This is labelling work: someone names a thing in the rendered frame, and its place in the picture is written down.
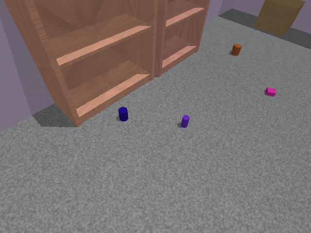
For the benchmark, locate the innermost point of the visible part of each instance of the bookshelf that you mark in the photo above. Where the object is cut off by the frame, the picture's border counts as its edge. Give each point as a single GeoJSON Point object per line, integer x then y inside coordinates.
{"type": "Point", "coordinates": [90, 53]}
{"type": "Point", "coordinates": [179, 30]}

